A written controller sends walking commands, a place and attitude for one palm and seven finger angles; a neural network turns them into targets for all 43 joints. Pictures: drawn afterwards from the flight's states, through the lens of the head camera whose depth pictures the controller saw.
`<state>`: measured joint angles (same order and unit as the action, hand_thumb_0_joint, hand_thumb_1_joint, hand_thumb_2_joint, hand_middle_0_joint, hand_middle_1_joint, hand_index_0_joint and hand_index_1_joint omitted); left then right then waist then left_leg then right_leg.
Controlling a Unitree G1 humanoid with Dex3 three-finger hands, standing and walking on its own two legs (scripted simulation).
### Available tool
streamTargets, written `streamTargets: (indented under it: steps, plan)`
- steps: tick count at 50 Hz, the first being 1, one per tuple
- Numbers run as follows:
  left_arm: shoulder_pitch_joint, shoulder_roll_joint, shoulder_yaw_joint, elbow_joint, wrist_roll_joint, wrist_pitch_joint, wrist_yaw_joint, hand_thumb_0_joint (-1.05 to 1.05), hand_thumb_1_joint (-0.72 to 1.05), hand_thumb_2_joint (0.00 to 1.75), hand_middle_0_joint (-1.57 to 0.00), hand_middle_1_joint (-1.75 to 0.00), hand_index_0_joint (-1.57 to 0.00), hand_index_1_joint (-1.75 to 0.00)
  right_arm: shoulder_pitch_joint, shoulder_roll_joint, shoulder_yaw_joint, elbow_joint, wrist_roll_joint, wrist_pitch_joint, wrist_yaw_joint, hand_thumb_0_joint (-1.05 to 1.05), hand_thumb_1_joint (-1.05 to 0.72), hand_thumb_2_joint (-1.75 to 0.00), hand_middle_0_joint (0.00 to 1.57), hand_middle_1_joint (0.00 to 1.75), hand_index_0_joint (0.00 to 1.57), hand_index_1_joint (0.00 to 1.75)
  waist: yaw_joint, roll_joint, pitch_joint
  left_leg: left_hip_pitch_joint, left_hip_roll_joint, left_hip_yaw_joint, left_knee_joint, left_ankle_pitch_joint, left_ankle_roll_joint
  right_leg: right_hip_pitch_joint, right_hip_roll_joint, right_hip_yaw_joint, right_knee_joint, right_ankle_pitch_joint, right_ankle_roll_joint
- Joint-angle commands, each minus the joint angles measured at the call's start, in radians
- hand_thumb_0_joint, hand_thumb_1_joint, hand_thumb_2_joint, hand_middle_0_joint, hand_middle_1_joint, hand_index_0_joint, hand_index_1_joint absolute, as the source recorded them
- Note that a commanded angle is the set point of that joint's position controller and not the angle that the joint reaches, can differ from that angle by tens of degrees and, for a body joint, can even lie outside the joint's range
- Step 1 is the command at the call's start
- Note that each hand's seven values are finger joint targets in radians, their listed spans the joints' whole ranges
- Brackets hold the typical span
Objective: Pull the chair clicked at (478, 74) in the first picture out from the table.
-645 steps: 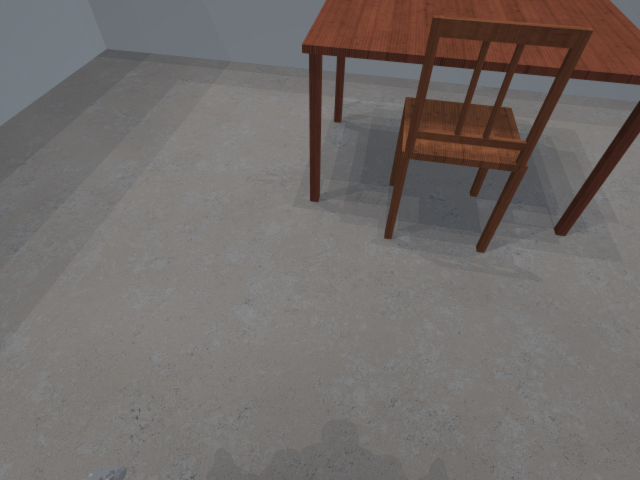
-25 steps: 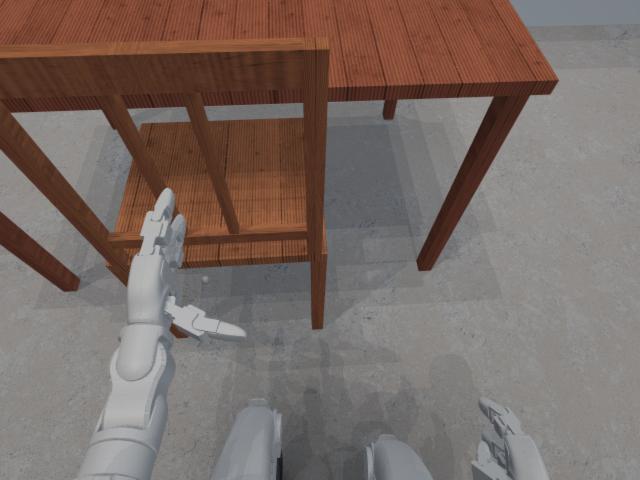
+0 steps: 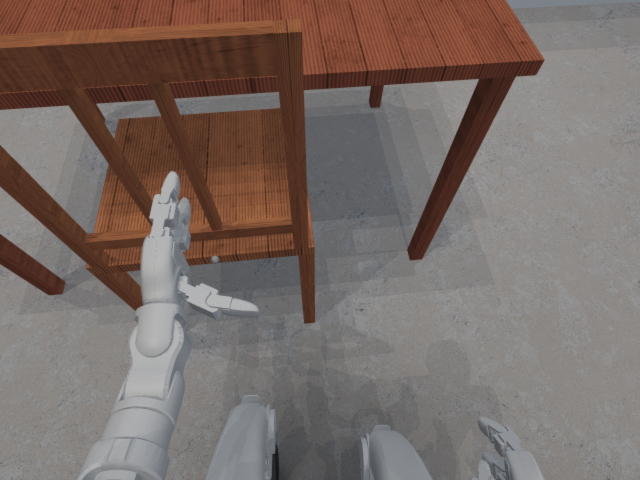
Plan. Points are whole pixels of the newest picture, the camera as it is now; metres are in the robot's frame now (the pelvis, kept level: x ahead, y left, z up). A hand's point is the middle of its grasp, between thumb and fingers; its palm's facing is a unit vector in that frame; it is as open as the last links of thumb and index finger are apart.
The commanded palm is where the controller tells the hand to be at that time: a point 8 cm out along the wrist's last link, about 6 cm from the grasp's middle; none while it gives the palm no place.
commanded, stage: aim the fingers beside a spindle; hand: left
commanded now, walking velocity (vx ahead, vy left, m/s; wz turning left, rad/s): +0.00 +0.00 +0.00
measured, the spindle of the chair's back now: (126, 174) +0.50 +0.28 +0.04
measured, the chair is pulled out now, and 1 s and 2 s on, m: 0.00 0.00 0.00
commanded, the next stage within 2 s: push the fingers through the gap in 0.50 s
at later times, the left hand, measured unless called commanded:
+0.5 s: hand (211, 272) +0.36 +0.14 +0.03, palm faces +0.12 -0.99 -0.05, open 17.0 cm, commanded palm +0.33 +0.20 +0.02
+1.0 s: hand (210, 239) +0.40 +0.15 +0.03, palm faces +0.12 -0.99 -0.04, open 17.0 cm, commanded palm +0.37 +0.20 +0.02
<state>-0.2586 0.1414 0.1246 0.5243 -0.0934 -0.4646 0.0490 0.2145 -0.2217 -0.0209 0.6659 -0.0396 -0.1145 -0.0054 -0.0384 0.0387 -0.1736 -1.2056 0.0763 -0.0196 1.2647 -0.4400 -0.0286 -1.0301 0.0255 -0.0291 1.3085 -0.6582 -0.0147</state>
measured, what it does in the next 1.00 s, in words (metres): stands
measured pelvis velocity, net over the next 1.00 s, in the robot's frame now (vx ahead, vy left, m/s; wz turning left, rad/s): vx -0.01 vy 0.01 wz -0.01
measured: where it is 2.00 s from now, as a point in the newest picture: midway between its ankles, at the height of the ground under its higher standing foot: outside the picture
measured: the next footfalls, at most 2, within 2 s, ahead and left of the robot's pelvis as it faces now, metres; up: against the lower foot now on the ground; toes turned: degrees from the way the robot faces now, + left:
none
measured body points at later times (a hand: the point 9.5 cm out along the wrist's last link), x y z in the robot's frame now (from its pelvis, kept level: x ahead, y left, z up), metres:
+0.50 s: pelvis -0.01 +0.00 +0.00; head +0.09 -0.01 +0.44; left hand +0.34 +0.20 +0.03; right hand +0.14 -0.25 -0.12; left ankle +0.08 +0.14 -0.62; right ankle -0.02 -0.11 -0.62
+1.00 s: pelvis -0.01 +0.01 +0.00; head +0.10 +0.01 +0.43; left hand +0.39 +0.21 +0.03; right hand +0.11 -0.25 -0.13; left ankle +0.08 +0.14 -0.62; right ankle -0.02 -0.11 -0.62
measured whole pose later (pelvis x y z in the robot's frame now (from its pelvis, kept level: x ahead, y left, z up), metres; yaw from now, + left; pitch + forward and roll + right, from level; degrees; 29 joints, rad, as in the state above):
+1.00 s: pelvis -0.01 +0.01 +0.00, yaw +0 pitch +23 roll -2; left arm -0.42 0.18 0.18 0.68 -0.09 -0.48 0.05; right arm 0.23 -0.23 -0.02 0.69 -0.04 -0.09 -0.01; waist -0.06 0.05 -0.18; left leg -1.25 0.08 -0.03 1.28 -0.43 -0.02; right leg -1.07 0.03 -0.03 1.32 -0.65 -0.01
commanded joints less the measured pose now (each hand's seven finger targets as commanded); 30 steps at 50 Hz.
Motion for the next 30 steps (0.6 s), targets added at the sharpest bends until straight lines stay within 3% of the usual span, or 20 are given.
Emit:
streamTargets:
  steps: [1, 5, 7, 11, 15, 19, 26, 30]
  plan:
    - [-0.181, 0.117, 0.041, -0.224, -0.006, -0.087, 0.012, 0.00, -0.50, 0.30, -0.06, -0.08, -0.06, -0.08, 0.024, -0.136, -0.049, -0.115, 0.004, -0.025, -0.008, 0.00, -0.90, -0.90, 0.20, 0.30, 0.20, 0.30, -0.004, -0.034, -0.406, 0.458, -0.060, 0.005, -0.102, 0.223, 0.040, 0.060, 0.019, 0.011, -0.222, 0.431, 0.004]
    - [-0.196, 0.145, 0.062, -0.225, -0.015, -0.104, 0.002, 0.00, -0.50, 0.30, -0.06, -0.08, -0.06, -0.08, 0.018, -0.141, -0.049, -0.111, 0.007, -0.025, -0.016, 0.00, -0.90, -0.90, 0.20, 0.30, 0.20, 0.30, -0.009, -0.054, -0.380, 0.423, -0.062, 0.005, -0.098, 0.180, 0.044, 0.059, 0.021, 0.024, -0.232, 0.392, 0.005]
    - [-0.183, 0.103, 0.021, -0.220, -0.019, -0.110, -0.008, 0.00, -0.50, 0.30, -0.06, -0.08, -0.06, -0.08, 0.013, -0.135, -0.046, -0.111, 0.010, -0.027, -0.014, 0.00, -0.90, -0.90, 0.20, 0.30, 0.20, 0.30, -0.010, -0.033, -0.353, 0.427, -0.064, 0.006, -0.104, 0.162, 0.041, 0.045, 0.019, 0.020, -0.238, 0.369, 0.003]
    - [-0.224, 0.084, -0.012, -0.222, -0.018, -0.114, -0.014, 0.00, -0.50, 0.30, -0.06, -0.08, -0.06, -0.08, 0.011, -0.139, -0.048, -0.105, 0.011, -0.032, -0.017, 0.00, -0.90, -0.90, 0.20, 0.30, 0.20, 0.30, -0.026, -0.042, -0.355, 0.431, -0.063, -0.002, -0.097, 0.140, 0.044, 0.015, 0.017, 0.019, -0.239, 0.336, 0.004]
    - [-0.226, 0.128, 0.032, -0.210, -0.013, -0.118, -0.003, 0.00, -0.50, 0.30, -0.06, -0.08, -0.06, -0.08, 0.011, -0.144, -0.050, -0.104, 0.009, -0.033, -0.021, 0.00, -0.90, -0.90, 0.20, 0.30, 0.20, 0.30, -0.011, -0.031, -0.366, 0.426, -0.065, -0.002, -0.093, 0.135, 0.044, 0.014, 0.018, 0.023, -0.234, 0.323, 0.001]
    - [-0.204, 0.128, 0.041, -0.212, -0.010, -0.119, 0.005, 0.00, -0.50, 0.30, -0.06, -0.08, -0.06, -0.08, -0.002, -0.138, -0.046, -0.114, 0.008, -0.027, -0.019, 0.00, -0.90, -0.90, 0.20, 0.30, 0.20, 0.30, 0.000, -0.026, -0.372, 0.425, -0.066, 0.003, -0.097, 0.130, 0.041, 0.024, 0.016, 0.024, -0.236, 0.320, 0.000]
    - [-0.245, 0.141, 0.050, -0.167, -0.018, -0.110, -0.007, 0.00, -0.50, 0.30, -0.06, -0.08, -0.06, -0.08, -0.003, -0.139, -0.040, -0.109, 0.012, -0.022, -0.024, 0.00, -0.90, -0.90, 0.20, 0.30, 0.20, 0.30, -0.017, -0.041, -0.338, 0.387, -0.065, 0.003, -0.093, 0.095, 0.044, 0.011, 0.017, 0.034, -0.247, 0.285, 0.004]
    - [-0.260, 0.129, 0.038, -0.188, -0.029, -0.115, -0.021, 0.00, -0.50, 0.30, -0.06, -0.08, -0.06, -0.08, 0.006, -0.145, -0.043, -0.112, 0.011, -0.029, -0.024, 0.00, -0.90, -0.90, 0.20, 0.30, 0.20, 0.30, -0.015, -0.015, -0.384, 0.423, -0.064, -0.003, -0.090, 0.122, 0.043, 0.010, 0.020, 0.026, -0.236, 0.305, 0.000]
